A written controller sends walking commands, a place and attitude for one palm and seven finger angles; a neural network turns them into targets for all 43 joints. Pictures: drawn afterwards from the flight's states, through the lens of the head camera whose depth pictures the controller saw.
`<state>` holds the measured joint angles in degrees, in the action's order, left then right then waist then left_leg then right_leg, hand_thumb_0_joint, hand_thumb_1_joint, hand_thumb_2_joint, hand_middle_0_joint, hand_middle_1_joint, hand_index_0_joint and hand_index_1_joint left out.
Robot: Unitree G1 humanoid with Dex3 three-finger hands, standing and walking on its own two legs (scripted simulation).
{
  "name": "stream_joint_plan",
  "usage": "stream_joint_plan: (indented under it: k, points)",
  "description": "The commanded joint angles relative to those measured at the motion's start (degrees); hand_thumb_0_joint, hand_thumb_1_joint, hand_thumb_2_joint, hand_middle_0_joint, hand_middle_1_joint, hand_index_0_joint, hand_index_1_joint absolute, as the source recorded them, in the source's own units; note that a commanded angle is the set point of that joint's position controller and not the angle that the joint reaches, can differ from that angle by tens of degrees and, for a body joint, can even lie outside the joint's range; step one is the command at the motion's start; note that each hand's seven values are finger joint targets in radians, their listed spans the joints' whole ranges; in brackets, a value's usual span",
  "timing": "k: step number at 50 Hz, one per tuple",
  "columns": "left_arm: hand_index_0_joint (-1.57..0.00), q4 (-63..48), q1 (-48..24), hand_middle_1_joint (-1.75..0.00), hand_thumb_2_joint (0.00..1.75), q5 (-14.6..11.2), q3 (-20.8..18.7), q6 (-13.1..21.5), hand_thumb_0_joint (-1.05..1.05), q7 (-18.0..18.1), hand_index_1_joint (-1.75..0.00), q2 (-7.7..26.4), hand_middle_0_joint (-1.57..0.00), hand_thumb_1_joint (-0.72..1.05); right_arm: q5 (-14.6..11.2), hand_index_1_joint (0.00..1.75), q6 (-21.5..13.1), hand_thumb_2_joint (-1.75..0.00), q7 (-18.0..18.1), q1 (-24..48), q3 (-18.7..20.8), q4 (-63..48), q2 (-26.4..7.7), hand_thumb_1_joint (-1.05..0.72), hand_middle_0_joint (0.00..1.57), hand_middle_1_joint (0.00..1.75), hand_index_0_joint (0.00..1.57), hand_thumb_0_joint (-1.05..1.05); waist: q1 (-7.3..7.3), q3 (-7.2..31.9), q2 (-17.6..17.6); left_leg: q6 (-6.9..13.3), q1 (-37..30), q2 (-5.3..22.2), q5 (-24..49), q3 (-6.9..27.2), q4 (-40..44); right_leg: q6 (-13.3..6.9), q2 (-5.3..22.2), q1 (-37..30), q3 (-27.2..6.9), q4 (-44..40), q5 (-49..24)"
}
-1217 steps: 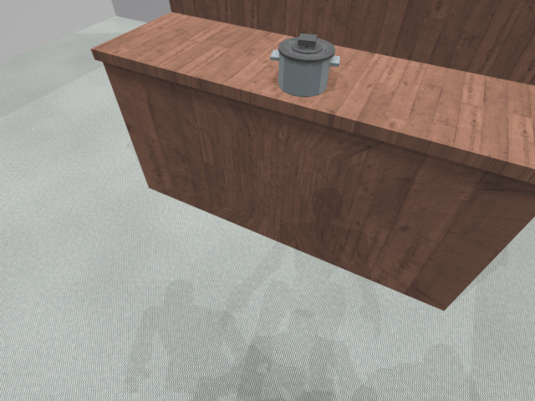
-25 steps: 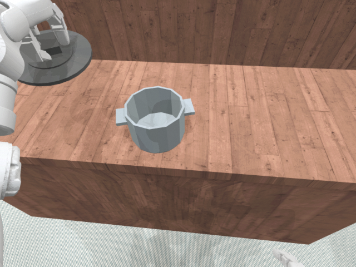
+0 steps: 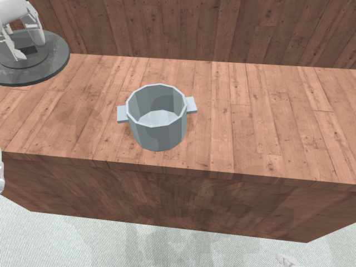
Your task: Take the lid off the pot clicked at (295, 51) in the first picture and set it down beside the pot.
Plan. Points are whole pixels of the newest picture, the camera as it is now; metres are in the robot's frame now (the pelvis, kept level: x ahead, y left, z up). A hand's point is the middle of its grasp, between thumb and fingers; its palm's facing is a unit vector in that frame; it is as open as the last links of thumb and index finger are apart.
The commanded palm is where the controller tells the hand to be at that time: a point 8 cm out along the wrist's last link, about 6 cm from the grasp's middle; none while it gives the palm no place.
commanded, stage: lower the lid onto the table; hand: left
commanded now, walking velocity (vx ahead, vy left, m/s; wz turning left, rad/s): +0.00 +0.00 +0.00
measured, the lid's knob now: (18, 44) +0.48 +0.31 +0.25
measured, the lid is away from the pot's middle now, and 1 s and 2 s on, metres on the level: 0.25 0.25 0.24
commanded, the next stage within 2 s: none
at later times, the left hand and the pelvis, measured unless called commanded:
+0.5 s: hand (29, 53) +0.46 +0.28 +0.24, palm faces -0.25 -0.04 -0.97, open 7.6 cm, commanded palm +0.45 +0.28 +0.31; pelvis +0.00 +0.00 +0.00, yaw +0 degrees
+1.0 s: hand (37, 70) +0.47 +0.30 +0.20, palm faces -0.33 -0.06 -0.94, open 7.6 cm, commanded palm +0.47 +0.29 +0.27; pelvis +0.01 +0.00 +0.00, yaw -1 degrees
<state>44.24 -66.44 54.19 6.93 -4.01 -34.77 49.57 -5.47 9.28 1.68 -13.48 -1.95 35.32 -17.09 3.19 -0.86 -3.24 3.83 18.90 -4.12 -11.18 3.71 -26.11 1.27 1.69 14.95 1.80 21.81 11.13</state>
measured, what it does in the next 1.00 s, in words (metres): stands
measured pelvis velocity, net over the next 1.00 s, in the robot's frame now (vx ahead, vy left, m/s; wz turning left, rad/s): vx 0.01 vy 0.00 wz -0.01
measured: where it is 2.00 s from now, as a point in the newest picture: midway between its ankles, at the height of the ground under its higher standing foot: outside the picture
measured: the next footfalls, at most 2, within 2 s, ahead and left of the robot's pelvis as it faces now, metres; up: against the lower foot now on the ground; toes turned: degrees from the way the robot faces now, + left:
none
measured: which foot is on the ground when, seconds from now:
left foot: down 0.00-1.00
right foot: down 0.00-1.00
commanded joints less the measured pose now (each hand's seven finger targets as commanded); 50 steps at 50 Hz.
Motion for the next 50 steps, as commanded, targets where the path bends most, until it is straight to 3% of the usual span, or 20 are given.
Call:
stream_joint_plan:
  k: [1, 3, 4, 6, 9, 11, 14, 20, 23, 24, 27, 29, 30, 34, 42, 44, 46, 48, 49, 50]
  points:
    - [-0.85, -13.81, -35.73, -0.88, 1.15, 0.11, -6.11, 0.77, 0.00, 3.53, -0.95, 15.80, -0.78, 0.53, -0.08, 0.30, -2.15, -0.90, 0.87, 0.93, 2.57, -5.74, -7.68, -0.90, 0.20, 0.30, 0.20, 0.00, 1.05, 24.39, -4.67, 0.90, -18.51, 1.19, 17.77, 1.85, 1.55, -3.92, -3.80, -0.79, 2.54, -1.51, -8.36]
    - [-0.85, -13.66, -34.11, -0.88, 1.15, -1.24, -5.86, 1.12, 0.00, 3.65, -0.95, 15.58, -0.78, 0.53, 0.00, 0.30, -2.32, -0.90, 0.93, -0.32, 3.04, -5.31, -8.71, -0.90, 0.20, 0.30, 0.20, 0.00, 1.31, 24.83, -5.28, 0.83, -19.15, 1.21, 19.11, 2.05, 0.97, -4.06, -3.28, -0.78, 2.24, -1.83, -9.44]
    - [-0.85, -15.69, -37.20, -0.88, 1.15, 0.09, -7.20, 1.45, 0.00, 3.88, -0.95, 17.83, -0.78, 0.53, 0.20, 0.30, -2.45, -0.90, 0.91, 0.36, 2.66, -5.56, -7.95, -0.90, 0.20, 0.30, 0.20, 0.00, 0.93, 27.19, -5.51, 0.75, -19.26, 1.06, 17.72, 1.80, 1.62, -3.84, -3.86, -2.05, 2.09, -1.56, -8.41]
    - [-0.85, -11.88, -38.56, -0.88, 1.15, 0.69, -4.99, -0.69, 0.00, 3.71, -0.95, 14.97, -0.78, 0.53, -0.22, 0.30, -3.00, -0.90, 0.85, 0.39, 2.55, -4.83, -7.88, -0.90, 0.20, 0.30, 0.20, 0.00, 1.14, 24.99, -6.01, 0.64, -18.80, 0.91, 18.27, 2.45, 1.88, -4.11, -3.90, -1.52, 2.62, -1.10, -9.40]
    - [-0.85, -13.00, -36.60, -0.88, 1.15, 1.46, -7.88, -1.25, 0.00, 4.20, -0.95, 17.61, -0.78, 0.53, 0.38, 0.30, -3.34, -0.90, 0.34, -0.18, 2.92, -5.23, -7.95, -0.90, 0.20, 0.30, 0.20, 0.00, 0.74, 28.48, -5.49, 0.42, -19.83, 0.86, 23.35, 2.58, 0.81, -4.06, -4.05, -3.06, 1.94, -0.62, -11.79]
    - [-0.85, -9.31, -34.86, -0.88, 1.15, 1.22, -5.74, -2.07, 0.00, 3.67, -0.95, 14.41, -0.78, 0.53, 0.03, 0.30, -3.23, -0.90, 0.30, 0.16, 2.83, -5.01, -7.84, -0.90, 0.20, 0.30, 0.20, 0.00, 1.00, 24.24, -3.63, 0.65, -17.97, 1.04, 20.65, 2.17, 1.03, -3.97, -3.91, -1.52, 2.51, -0.75, -11.04]
    - [-0.85, -11.73, -34.08, -0.88, 1.15, 1.60, -7.28, -1.96, 0.00, 4.13, -0.95, 16.41, -0.78, 0.53, 0.36, 0.30, -3.02, -0.90, -0.03, -0.43, 3.06, -5.67, -8.11, -0.90, 0.20, 0.30, 0.20, 0.00, 0.59, 27.21, -3.91, 0.45, -18.43, 1.11, 21.95, 2.15, 1.06, -3.95, -4.03, -2.97, 2.11, -0.46, -11.52]
    - [-0.85, -7.86, -32.41, -0.88, 1.15, 1.51, -6.49, -2.17, 0.00, 4.01, -0.95, 14.90, -0.78, 0.53, 0.11, 0.30, -2.57, -0.90, 0.27, 0.06, 2.95, -5.79, -8.05, -0.90, 0.20, 0.30, 0.20, 0.00, 1.16, 22.84, -1.63, 0.85, -16.12, 1.18, 17.17, 1.77, 1.21, -3.84, -4.12, -1.31, 2.57, -0.82, -9.63]
    - [-0.85, -13.21, -33.89, -0.88, 1.15, 0.66, -8.63, -1.12, 0.00, 5.12, -0.95, 18.30, -0.78, 0.53, 0.42, 0.30, -3.02, -0.90, 0.47, -0.56, 3.47, -6.19, -9.01, -0.90, 0.20, 0.30, 0.20, 0.00, 1.06, 27.69, -6.00, 0.67, -18.77, 0.94, 20.20, 2.06, 0.35, -4.28, -3.43, -2.81, 1.71, -0.40, -11.33]
    - [-0.85, -13.85, -34.76, -0.88, 1.15, 2.15, -10.19, -0.75, 0.00, 5.38, -0.95, 20.27, -0.78, 0.53, 0.69, 0.30, -3.15, -0.90, 0.54, -0.59, 3.11, -6.41, -8.15, -0.90, 0.20, 0.30, 0.20, 0.00, 0.71, 29.53, -5.64, 0.75, -18.80, 0.90, 19.69, 1.88, 0.76, -4.01, -4.06, -3.98, 1.57, -0.20, -10.81]
    - [-0.85, -4.68, -30.57, -0.88, 1.15, 1.39, -8.94, -0.62, 0.00, 4.65, -0.95, 18.21, -0.78, 0.53, 0.13, 0.30, -2.84, -0.90, 1.07, -0.71, 2.92, -5.61, -8.27, -0.90, 0.20, 0.30, 0.20, 0.00, 0.96, 23.01, -1.39, 1.10, -13.81, 0.91, 14.75, 0.94, 1.29, -3.74, -3.81, -3.46, 2.04, -0.52, -10.51]
    - [-0.85, -7.57, -32.69, -0.88, 1.15, 1.38, -7.57, 0.13, 0.00, 5.03, -0.95, 17.64, -0.78, 0.53, 0.28, 0.30, -2.85, -0.90, 1.01, -1.47, 3.06, -5.67, -8.29, -0.90, 0.20, 0.30, 0.20, 0.00, 1.28, 25.30, -3.02, 0.94, -15.29, 1.01, 14.71, 1.18, 1.68, -3.68, -3.93, -3.59, 1.90, -0.72, -9.65]
    - [-0.85, -5.66, -32.29, -0.88, 1.15, 1.54, -7.52, 0.31, 0.00, 4.97, -0.95, 17.22, -0.78, 0.53, 0.23, 0.30, -3.00, -0.90, 1.22, -1.11, 3.06, -5.47, -8.38, -0.90, 0.20, 0.30, 0.20, 0.00, 1.47, 23.17, -3.46, 1.26, -14.74, 0.99, 13.62, 0.90, 1.11, -3.84, -3.92, -2.64, 1.99, -0.86, -9.59]
    - [-0.85, -10.35, -34.11, -0.88, 1.15, 1.49, -8.64, 1.58, 0.00, 5.77, -0.95, 19.26, -0.78, 0.53, 0.42, 0.30, -3.52, -0.90, 1.40, -2.40, 3.30, -5.23, -8.43, -0.90, 0.20, 0.30, 0.20, 0.00, 1.55, 27.84, -5.66, 1.12, -18.03, 1.16, 18.58, 1.53, 0.69, -3.67, -4.08, -3.89, 1.55, -0.66, -11.54]
    - [-0.85, -5.31, -29.36, -0.88, 1.15, 0.31, -7.44, 2.14, 0.00, 5.39, -0.95, 16.56, -0.78, 0.53, 0.21, 0.30, -3.47, -0.90, 1.48, -2.95, 3.50, -3.98, -8.90, -0.90, 0.20, 0.30, 0.20, 0.00, 2.00, 23.91, -4.81, 1.31, -16.59, 1.13, 19.36, 1.17, 0.07, -3.57, -4.08, -2.15, 1.97, -0.74, -12.87]
    - [-0.85, -12.39, -32.39, -0.88, 1.15, 0.44, -8.66, 2.83, 0.00, 6.05, -0.95, 18.59, -0.78, 0.53, 0.44, 0.30, -3.47, -0.90, 1.21, -3.14, 3.80, -4.60, -8.91, -0.90, 0.20, 0.30, 0.20, 0.00, 1.91, 28.76, -7.31, 0.93, -20.05, 1.42, 24.15, 1.87, -0.29, -3.53, -4.23, -2.99, 1.66, -0.42, -14.01]
    - [-0.85, -6.17, -28.66, -0.88, 1.15, 0.50, -7.92, 2.59, 0.00, 5.86, -0.95, 16.45, -0.78, 0.53, 0.38, 0.30, -3.55, -0.90, 1.44, -3.50, 3.72, -3.77, -8.81, -0.90, 0.20, 0.30, 0.20, 0.00, 2.26, 24.95, -5.15, 1.22, -18.62, 1.45, 22.37, 1.67, -0.61, -3.48, -4.35, -1.20, 2.01, -0.69, -13.00]
    - [-0.85, -8.41, -27.51, -0.88, 1.15, -0.40, -10.84, 3.26, 0.00, 6.24, -0.95, 20.26, -0.78, 0.53, 0.46, 0.30, -3.37, -0.90, 1.29, -3.72, 4.08, -4.14, -9.86, -0.90, 0.20, 0.30, 0.20, 0.00, 1.82, 27.11, -5.79, 1.05, -18.45, 1.38, 23.95, 1.58, -1.06, -3.72, -3.79, -2.93, 1.54, -0.45, -15.18]
    - [-0.85, -11.52, -29.83, -0.88, 1.15, 0.30, -10.58, 3.55, 0.00, 6.38, -0.95, 20.00, -0.78, 0.53, 0.58, 0.30, -3.25, -0.90, 1.16, -3.35, 3.95, -4.59, -9.03, -0.90, 0.20, 0.30, 0.20, 0.00, 1.78, 29.70, -6.40, 0.98, -19.93, 1.39, 26.36, 1.93, -0.91, -3.44, -4.25, -3.33, 1.45, 0.02, -15.46]
    - [-0.85, -8.13, -28.39, -0.88, 1.15, 0.19, -8.85, 3.31, 0.00, 6.06, -0.95, 16.87, -0.78, 0.53, 0.56, 0.30, -3.35, -0.90, 1.22, -2.96, 4.01, -4.27, -8.85, -0.90, 0.20, 0.30, 0.20, 0.00, 2.25, 26.84, -6.03, 1.30, -19.61, 1.39, 25.67, 1.80, -1.49, -3.43, -4.28, -1.23, 1.76, -0.32, -14.94]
